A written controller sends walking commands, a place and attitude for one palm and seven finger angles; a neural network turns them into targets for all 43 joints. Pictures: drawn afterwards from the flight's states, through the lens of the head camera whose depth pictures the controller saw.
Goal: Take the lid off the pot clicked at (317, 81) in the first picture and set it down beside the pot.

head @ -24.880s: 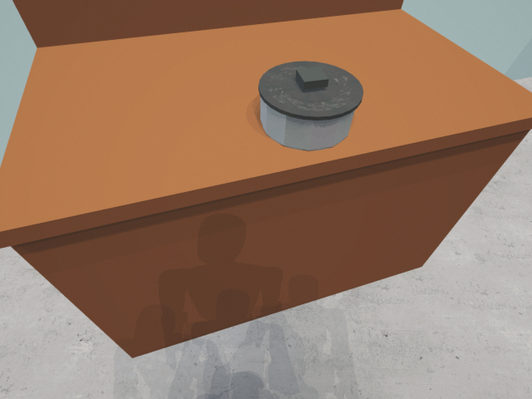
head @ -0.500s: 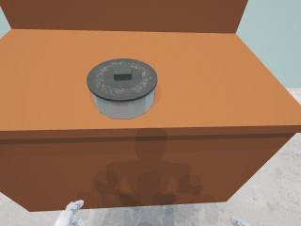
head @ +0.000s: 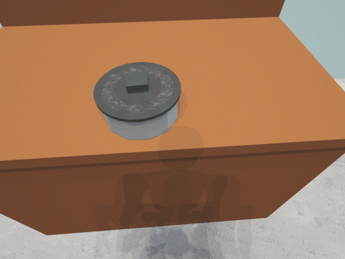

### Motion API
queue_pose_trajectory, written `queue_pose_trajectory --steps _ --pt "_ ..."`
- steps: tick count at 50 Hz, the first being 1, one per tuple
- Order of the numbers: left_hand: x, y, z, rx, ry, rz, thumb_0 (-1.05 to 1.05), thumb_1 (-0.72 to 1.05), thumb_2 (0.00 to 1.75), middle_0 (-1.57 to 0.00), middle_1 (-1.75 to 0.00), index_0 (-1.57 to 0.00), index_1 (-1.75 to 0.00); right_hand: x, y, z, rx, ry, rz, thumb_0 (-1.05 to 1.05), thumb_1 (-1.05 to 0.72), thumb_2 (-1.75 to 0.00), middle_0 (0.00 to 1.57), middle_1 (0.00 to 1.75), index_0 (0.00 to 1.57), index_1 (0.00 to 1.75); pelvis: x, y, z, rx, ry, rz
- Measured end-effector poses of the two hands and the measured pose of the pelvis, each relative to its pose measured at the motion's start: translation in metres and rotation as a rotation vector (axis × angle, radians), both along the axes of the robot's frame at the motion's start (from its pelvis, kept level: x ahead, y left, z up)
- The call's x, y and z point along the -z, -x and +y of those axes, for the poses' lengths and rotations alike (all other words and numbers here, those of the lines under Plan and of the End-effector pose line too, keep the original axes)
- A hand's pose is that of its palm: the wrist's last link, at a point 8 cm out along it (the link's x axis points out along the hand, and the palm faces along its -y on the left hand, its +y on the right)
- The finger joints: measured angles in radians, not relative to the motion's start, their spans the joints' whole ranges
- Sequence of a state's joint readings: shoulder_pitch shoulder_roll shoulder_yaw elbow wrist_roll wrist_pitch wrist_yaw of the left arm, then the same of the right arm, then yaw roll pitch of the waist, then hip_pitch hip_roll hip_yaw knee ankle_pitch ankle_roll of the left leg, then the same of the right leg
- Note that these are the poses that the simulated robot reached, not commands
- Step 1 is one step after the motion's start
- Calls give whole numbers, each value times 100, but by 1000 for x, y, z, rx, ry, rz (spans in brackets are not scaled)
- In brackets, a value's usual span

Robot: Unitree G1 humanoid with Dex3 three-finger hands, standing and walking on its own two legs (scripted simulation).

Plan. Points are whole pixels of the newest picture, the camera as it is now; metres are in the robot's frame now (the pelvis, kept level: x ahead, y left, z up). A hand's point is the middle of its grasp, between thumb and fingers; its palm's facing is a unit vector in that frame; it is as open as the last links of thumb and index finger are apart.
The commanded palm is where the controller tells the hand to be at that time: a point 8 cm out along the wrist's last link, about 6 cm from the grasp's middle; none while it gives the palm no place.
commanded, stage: come to a stop and stand still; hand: left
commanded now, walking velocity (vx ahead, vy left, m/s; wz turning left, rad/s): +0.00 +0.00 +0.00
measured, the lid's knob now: (136, 81) +0.47 +0.12 +0.16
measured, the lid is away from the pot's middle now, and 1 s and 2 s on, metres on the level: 0.00 0.00 0.00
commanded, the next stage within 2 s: look again from close up in 0.68 s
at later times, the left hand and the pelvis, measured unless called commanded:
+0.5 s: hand out of the picture +0.08 +0.17 -0.18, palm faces +0.00 -0.98 -0.19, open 7.3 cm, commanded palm none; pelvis +0.03 +0.00 +0.00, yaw +0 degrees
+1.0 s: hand out of the picture +0.06 +0.17 -0.18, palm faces +0.02 -0.98 -0.18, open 7.4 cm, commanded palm none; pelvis +0.04 +0.00 +0.01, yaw +0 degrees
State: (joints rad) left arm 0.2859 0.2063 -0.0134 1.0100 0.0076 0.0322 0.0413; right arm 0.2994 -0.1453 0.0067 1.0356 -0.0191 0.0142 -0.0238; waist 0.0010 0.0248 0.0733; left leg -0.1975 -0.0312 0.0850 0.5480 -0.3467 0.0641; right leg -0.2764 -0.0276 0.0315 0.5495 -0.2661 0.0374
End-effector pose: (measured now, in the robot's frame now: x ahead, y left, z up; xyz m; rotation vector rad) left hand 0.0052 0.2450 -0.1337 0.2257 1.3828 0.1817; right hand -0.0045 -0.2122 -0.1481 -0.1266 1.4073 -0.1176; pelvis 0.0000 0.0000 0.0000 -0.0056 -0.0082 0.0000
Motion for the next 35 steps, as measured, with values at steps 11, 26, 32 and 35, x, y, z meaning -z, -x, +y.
queue_pose_trajectory --steps 11,26,32,35 --pt "15 -41 -26 7 75 -42 1 94 90 -20 -30 -20 -30 -15 -54 -25 0 86 -95 1 -92 -90 20 30 20 30 -1 -19 -5 6 1 3" --pt "15 -66 -22 5 76 -55 0 91 90 -20 -30 -20 -30 -17 -70 -22 6 92 -72 1 -92 -90 20 30 20 30 -2 -35 -4 1 8 6" --pt "15 -67 -20 -2 74 -47 0 91 90 -20 -30 -20 -30 -17 -63 -20 11 91 -40 1 -92 -90 20 30 20 30 -3 -38 -4 -1 9 4" --pt "16 -67 -20 -3 74 -43 0 91 90 -20 -30 -20 -30 -17 -59 -19 14 90 -28 1 -92 -90 20 30 20 30 -3 -39 -3 -2 10 3"
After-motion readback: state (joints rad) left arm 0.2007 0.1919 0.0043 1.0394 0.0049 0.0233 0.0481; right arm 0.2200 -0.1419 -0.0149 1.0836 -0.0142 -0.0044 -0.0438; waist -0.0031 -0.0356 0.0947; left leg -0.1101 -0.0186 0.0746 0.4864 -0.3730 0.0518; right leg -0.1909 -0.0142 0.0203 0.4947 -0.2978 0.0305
